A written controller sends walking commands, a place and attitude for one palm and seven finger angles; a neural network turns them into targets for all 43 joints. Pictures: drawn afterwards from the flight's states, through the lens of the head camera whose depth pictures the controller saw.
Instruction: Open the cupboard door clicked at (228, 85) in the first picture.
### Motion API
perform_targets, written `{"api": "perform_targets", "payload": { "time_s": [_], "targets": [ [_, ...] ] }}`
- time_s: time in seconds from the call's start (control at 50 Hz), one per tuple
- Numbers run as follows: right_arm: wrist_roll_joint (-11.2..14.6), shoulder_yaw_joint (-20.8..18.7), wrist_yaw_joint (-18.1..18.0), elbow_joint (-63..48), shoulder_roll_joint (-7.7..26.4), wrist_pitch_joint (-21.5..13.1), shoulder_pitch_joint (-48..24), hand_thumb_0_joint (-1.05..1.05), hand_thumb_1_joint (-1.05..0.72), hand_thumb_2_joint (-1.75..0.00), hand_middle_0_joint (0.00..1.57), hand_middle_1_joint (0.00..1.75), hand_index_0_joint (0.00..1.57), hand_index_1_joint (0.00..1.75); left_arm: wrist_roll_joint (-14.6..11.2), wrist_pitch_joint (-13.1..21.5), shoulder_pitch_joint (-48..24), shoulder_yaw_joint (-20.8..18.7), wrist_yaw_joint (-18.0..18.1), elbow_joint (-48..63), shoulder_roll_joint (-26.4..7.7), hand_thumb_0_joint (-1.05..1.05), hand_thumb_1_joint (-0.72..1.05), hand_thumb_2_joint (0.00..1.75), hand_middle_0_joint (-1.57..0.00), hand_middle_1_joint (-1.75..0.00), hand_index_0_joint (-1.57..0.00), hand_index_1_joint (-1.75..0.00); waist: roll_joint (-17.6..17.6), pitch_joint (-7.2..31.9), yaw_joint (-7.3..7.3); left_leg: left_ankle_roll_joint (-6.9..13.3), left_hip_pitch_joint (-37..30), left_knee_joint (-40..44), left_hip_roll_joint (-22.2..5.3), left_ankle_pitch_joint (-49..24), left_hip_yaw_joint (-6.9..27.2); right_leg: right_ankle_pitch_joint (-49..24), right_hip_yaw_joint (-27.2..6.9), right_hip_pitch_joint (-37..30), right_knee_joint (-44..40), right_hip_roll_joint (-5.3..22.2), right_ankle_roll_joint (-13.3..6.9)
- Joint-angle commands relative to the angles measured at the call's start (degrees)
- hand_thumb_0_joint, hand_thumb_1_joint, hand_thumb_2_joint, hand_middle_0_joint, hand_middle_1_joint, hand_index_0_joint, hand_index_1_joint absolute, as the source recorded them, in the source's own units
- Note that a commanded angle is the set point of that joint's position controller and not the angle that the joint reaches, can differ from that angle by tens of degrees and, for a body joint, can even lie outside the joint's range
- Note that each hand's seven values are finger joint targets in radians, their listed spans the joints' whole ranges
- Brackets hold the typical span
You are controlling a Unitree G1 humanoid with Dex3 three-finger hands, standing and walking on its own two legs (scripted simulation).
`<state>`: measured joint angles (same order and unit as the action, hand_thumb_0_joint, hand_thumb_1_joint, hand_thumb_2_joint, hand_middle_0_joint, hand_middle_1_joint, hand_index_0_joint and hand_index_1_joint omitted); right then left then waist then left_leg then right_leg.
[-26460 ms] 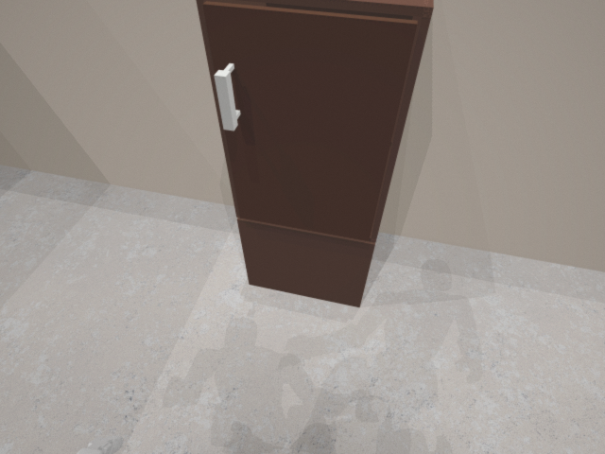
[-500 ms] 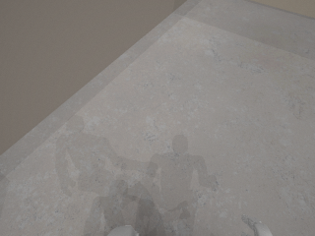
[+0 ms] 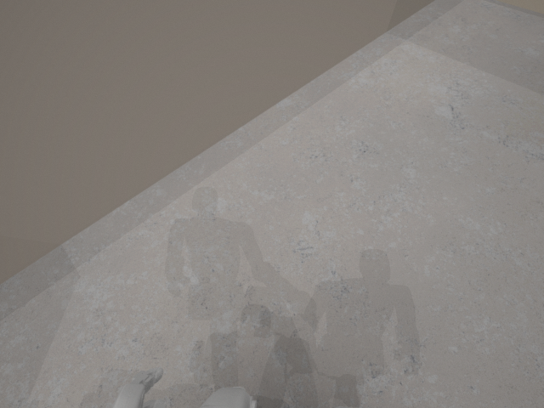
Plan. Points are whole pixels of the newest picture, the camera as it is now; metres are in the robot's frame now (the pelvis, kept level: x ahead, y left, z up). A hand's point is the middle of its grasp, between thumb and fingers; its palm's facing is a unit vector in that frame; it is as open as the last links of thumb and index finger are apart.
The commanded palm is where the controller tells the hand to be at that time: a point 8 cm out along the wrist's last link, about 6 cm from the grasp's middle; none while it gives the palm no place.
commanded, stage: turn to face it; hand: left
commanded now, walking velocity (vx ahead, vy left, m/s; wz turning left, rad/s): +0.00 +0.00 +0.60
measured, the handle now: out of the picture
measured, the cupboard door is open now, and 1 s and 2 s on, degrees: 44 44 44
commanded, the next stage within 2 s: none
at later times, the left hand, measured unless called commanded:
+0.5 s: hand out of the picture -0.01 +0.23 -0.17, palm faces +0.36 -0.89 -0.28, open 7.4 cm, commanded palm none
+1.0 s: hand out of the picture +0.03 +0.15 -0.14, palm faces +0.59 -0.76 -0.26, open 7.3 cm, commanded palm none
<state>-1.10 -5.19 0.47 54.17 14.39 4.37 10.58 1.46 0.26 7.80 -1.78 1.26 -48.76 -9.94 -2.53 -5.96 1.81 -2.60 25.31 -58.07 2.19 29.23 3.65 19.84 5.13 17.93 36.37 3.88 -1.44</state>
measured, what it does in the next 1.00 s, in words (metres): steps on the spot, turning left: left foot, then right foot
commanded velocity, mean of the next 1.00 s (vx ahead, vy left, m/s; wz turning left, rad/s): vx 0.00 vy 0.00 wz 0.60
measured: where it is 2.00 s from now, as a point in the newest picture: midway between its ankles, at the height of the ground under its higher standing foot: outside the picture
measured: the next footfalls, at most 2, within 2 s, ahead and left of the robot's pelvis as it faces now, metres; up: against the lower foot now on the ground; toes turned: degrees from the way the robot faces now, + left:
left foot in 0.38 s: +0.02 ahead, +0.12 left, +0.00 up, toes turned +23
right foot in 0.76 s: +0.15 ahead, -0.12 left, +0.00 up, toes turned +25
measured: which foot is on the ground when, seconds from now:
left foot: up 0.00-0.36, down 0.38-0.76, up 0.78-1.00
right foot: down 0.00-0.38, up 0.40-0.74, down 0.76-1.00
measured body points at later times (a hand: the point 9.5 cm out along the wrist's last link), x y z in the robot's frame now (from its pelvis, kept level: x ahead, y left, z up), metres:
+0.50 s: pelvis +0.02 +0.00 +0.00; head +0.07 +0.03 +0.44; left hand -0.02 +0.27 -0.15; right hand +0.23 -0.20 -0.13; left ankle -0.02 +0.10 -0.73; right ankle +0.01 -0.13 -0.66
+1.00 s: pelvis +0.07 -0.05 +0.01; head +0.14 -0.03 +0.46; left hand +0.00 +0.19 -0.12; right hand +0.28 -0.22 -0.15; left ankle -0.04 +0.05 -0.65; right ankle +0.11 -0.14 -0.73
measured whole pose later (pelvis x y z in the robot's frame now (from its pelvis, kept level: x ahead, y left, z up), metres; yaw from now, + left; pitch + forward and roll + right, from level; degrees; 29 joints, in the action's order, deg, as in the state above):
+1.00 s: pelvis +0.07 -0.05 +0.01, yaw +39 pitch +1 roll +3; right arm -1.1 -4.9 1.7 54.7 14.1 4.9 9.0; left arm 1.5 0.1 11.0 -1.9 1.8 -50.2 -9.1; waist -0.2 -5.9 2.1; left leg -4.3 27.4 -60.2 -0.9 24.3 -2.0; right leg 18.0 12.0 11.8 28.9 7.0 -0.8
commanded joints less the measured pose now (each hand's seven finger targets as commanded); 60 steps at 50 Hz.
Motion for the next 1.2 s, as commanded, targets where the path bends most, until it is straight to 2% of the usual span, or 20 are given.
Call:
{"api": "perform_targets", "payload": {
  "time_s": [0.0, 0.14, 0.26, 0.32, 0.34, 0.36, 0.38, 0.5, 0.64, 0.7, 0.72, 0.74, 0.78, 0.86, 1.02, 1.1, 1.12, 1.14, 1.16, 1.18],
  "targets": [
    [0.2, -0.7, 0.9, -4.2, 2.8, -0.8, -1.4, 0.00, -0.90, -0.90, 0.20, 0.30, 0.20, 0.30, -0.4, 0.7, 1.5, -2.7, 1.0, 3.3, -9.2, 0.00, 0.90, 0.90, -0.20, -0.30, -0.20, -0.30, 14.0, 6.6, -0.46, -1.2, 7.9, -15.9, -4.0, -6.5, -2.1, -28.5, -5.5, -8.8, -16.1, 14.3, -3.4],
    [0.4, 0.5, 1.3, -4.5, 0.7, -1.0, -6.1, 0.00, -0.90, -0.90, 0.20, 0.30, 0.20, 0.30, -0.1, 1.0, 9.2, -3.6, 1.1, 0.4, -10.8, 0.00, 0.90, 0.90, -0.20, -0.30, -0.20, -0.30, 12.4, 8.2, -4.07, -1.5, 5.9, 3.8, -3.8, -4.1, -7.6, -43.0, 0.8, -19.7, -12.9, 16.5, -4.2],
    [0.6, 0.8, 1.5, -5.9, 1.1, -1.5, -6.9, 0.00, -0.90, -0.90, 0.20, 0.30, 0.20, 0.30, 0.3, 0.6, 7.9, -4.5, 0.7, 0.0, -13.0, 0.00, 0.90, 0.90, -0.20, -0.30, -0.20, -0.30, 13.9, 7.1, -3.54, 0.7, -0.7, 15.1, -3.8, -3.7, -10.5, -38.3, 2.9, -15.9, -10.7, 19.2, -4.6],
    [0.1, 0.2, 1.3, -5.5, 3.4, -2.2, -1.4, 0.00, -0.90, -0.90, 0.20, 0.30, 0.20, 0.30, -0.2, 0.6, 6.6, -4.7, 0.2, -0.3, -13.4, 0.00, 0.90, 0.90, -0.20, -0.30, -0.20, -0.30, 10.1, 10.7, 0.26, 2.4, -13.5, 29.3, -2.6, -13.6, -11.1, -37.3, 7.2, -11.2, 1.1, 17.5, -0.9],
    [-0.4, -1.0, 1.0, -4.5, 8.3, -2.8, 3.8, 0.00, -0.90, -0.90, 0.20, 0.30, 0.20, 0.30, -0.7, 0.4, 5.9, -4.6, -0.2, 1.0, -12.1, 0.00, 0.90, 0.90, -0.20, -0.30, -0.20, -0.30, -0.5, 14.7, 3.37, 6.4, -25.4, 33.6, -10.5, -29.1, -1.1, -23.4, 9.2, -0.4, 12.9, 13.5, 2.6],
    [-0.5, -2.5, 0.4, -4.2, 14.8, -2.9, 7.3, 0.00, -0.90, -0.90, 0.20, 0.30, 0.20, 0.30, -1.1, 0.1, 3.2, -3.1, -0.6, 4.2, -8.1, 0.00, 0.90, 0.90, -0.20, -0.30, -0.20, -0.30, -16.6, 14.6, 5.13, 16.3, -31.8, 35.7, -26.7, -55.4, 21.0, 18.4, 7.1, 16.8, 27.0, 4.3, 6.8],
    [0.0, -2.4, 0.0, -3.3, 15.6, -2.5, 9.5, 0.00, -0.90, -0.90, 0.20, 0.30, 0.20, 0.30, -0.3, -1.0, 0.2, -3.0, -0.1, 5.8, -9.6, 0.00, 0.90, 0.90, -0.20, -0.30, -0.20, -0.30, -6.1, 14.5, 5.18, 19.0, -29.8, 34.7, -29.7, -55.2, 19.4, 19.2, -1.3, 18.5, 31.9, 4.0, 5.9],
    [-0.1, -0.5, -1.3, -5.8, 9.8, -3.8, -1.2, 0.00, -0.90, -0.90, 0.20, 0.30, 0.20, 0.30, -0.4, -2.0, 3.4, -3.5, -0.7, 1.0, -8.4, 0.00, 0.90, 0.90, -0.20, -0.30, -0.20, -0.30, -4.8, 8.1, -1.57, 11.5, -17.5, 37.0, -15.5, -45.7, 5.5, 3.0, -4.7, 14.0, 29.7, 2.6, 7.0],
    [-0.5, -1.4, -0.9, -5.5, 10.5, -3.0, -1.7, 0.00, -0.90, -0.90, 0.20, 0.30, 0.20, 0.30, -0.7, -1.7, 1.7, -3.0, -0.7, 2.9, -7.6, 0.00, 0.90, 0.90, -0.20, -0.30, -0.20, -0.30, -8.1, 7.6, -1.14, 11.3, -12.7, 35.4, -13.7, -36.2, 10.3, 4.8, -2.5, 4.0, 8.7, -1.7, 6.3],
    [0.1, -1.7, -0.8, -6.5, 9.7, -2.5, -4.2, 0.00, -0.90, -0.90, 0.20, 0.30, 0.20, 0.30, -0.9, -0.5, 7.5, -3.5, -0.4, 1.6, -8.8, 0.00, 0.90, 0.90, -0.20, -0.30, -0.20, -0.30, -5.5, 8.8, -4.26, 8.0, -4.6, 29.3, -10.4, -29.8, 11.0, -6.4, -1.6, -10.3, -8.4, -2.5, 5.5],
    [0.7, -1.5, -0.4, -7.0, 6.8, -2.6, -3.8, 0.00, -0.90, -0.90, 0.20, 0.30, 0.20, 0.30, -0.1, 0.4, 10.5, -4.4, 0.0, 1.2, -12.7, 0.00, 0.90, 0.90, -0.20, -0.30, -0.20, -0.30, 4.7, 10.3, -5.64, 4.3, 2.7, 21.0, -5.2, -17.2, 6.4, -8.4, -10.1, -18.5, -17.1, 6.3, 3.4],
    [0.8, -1.0, -0.2, -8.4, 3.0, -2.7, -3.2, 0.00, -0.90, -0.90, 0.20, 0.30, 0.20, 0.30, 0.5, 0.6, 11.0, -5.2, 0.5, 1.2, -17.9, 0.00, 0.90, 0.90, -0.20, -0.30, -0.20, -0.30, 22.2, 9.8, -5.91, 0.1, 11.3, 4.6, 3.1, 6.1, -2.9, -16.5, -26.0, -20.6, -20.3, 23.1, -3.8],
    [0.2, -1.5, -0.2, -6.8, 4.9, -1.7, -3.7, 0.00, -0.90, -0.90, 0.20, 0.30, 0.20, 0.30, -0.3, 0.5, 7.0, -4.1, 1.0, 2.0, -14.4, 0.00, 0.90, 0.90, -0.20, -0.30, -0.20, -0.30, 19.0, 8.0, -3.70, 0.5, 10.1, -13.8, -1.8, 4.0, 1.4, -20.0, -22.9, -11.0, -18.9, 22.2, -7.1],
    [0.2, -0.6, 1.3, -4.2, 2.8, -0.6, -1.9, 0.00, -0.90, -0.90, 0.20, 0.30, 0.20, 0.30, -0.2, 0.6, 1.4, -2.7, 0.9, 3.6, -9.5, 0.00, 0.90, 0.90, -0.20, -0.30, -0.20, -0.30, 13.7, 5.7, -0.31, -1.3, 7.2, -12.7, -3.9, -6.9, -3.0, -25.4, -3.5, -8.1, -17.0, 14.2, -3.4],
    [0.6, 0.9, 1.5, -5.6, 0.5, -1.7, -7.7, 0.00, -0.90, -0.90, 0.20, 0.30, 0.20, 0.30, 0.3, 0.7, 9.6, -4.3, 0.8, 0.0, -12.5, 0.00, 0.90, 0.90, -0.20, -0.30, -0.20, -0.30, 15.2, 8.6, -4.78, -0.4, 2.4, 13.2, -3.2, -2.7, -9.4, -43.6, 1.6, -20.1, -10.3, 17.5, -4.4],
    [0.3, 0.4, 1.2, -5.1, 2.9, -2.4, -2.5, 0.00, -0.90, -0.90, 0.20, 0.30, 0.20, 0.30, -0.3, 0.5, 7.8, -4.9, 0.3, 0.0, -14.2, 0.00, 0.90, 0.90, -0.20, -0.30, -0.20, -0.30, 12.2, 10.3, -0.98, 1.6, -11.4, 28.5, -1.3, -13.1, -11.9, -41.2, 5.8, -13.1, -1.3, 17.2, -1.1],
    [0.0, -0.5, 1.1, -4.3, 5.9, -2.8, 1.6, 0.00, -0.90, -0.90, 0.20, 0.30, 0.20, 0.30, -0.6, 0.4, 6.6, -4.6, -0.1, 0.7, -13.1, 0.00, 0.90, 0.90, -0.20, -0.30, -0.20, -0.30, 6.1, 13.1, 1.69, 3.6, -22.3, 33.3, -5.4, -24.9, -7.3, -32.4, 7.5, -5.1, 8.3, 15.2, 1.7],
    [-0.6, -2.4, 0.7, -3.9, 13.4, -3.2, 6.2, 0.00, -0.90, -0.90, 0.20, 0.30, 0.20, 0.30, -1.1, 0.1, 5.0, -3.7, -0.6, 3.5, -8.9, 0.00, 0.90, 0.90, -0.20, -0.30, -0.20, -0.30, -13.1, 14.8, 4.35, 12.8, -32.1, 34.7, -22.8, -49.5, 16.4, 9.3, 8.0, 13.5, 22.8, 5.7, 6.3],
    [-0.1, -2.6, 0.2, -2.7, 15.6, -2.6, 9.6, 0.00, -0.90, -0.90, 0.20, 0.30, 0.20, 0.30, -0.4, -0.8, 1.1, -3.0, -0.1, 5.7, -8.9, 0.00, 0.90, 0.90, -0.20, -0.30, -0.20, -0.30, -10.8, 14.8, 5.26, 18.0, -29.5, 34.9, -28.3, -55.7, 18.7, 20.2, 0.3, 16.5, 29.4, 3.8, 5.7],
    [-0.1, -2.4, -0.7, -2.8, 14.2, -2.9, 8.7, 0.00, -0.90, -0.90, 0.20, 0.30, 0.20, 0.30, -0.4, -1.4, -0.8, -3.0, 0.4, 5.2, -8.3, 0.00, 0.90, 0.90, -0.20, -0.30, -0.20, -0.30, -9.6, 14.6, 4.71, 17.3, -28.5, 35.1, -26.1, -53.1, 18.7, 17.0, -3.1, 19.2, 32.5, 4.0, 5.9]
  ]
}}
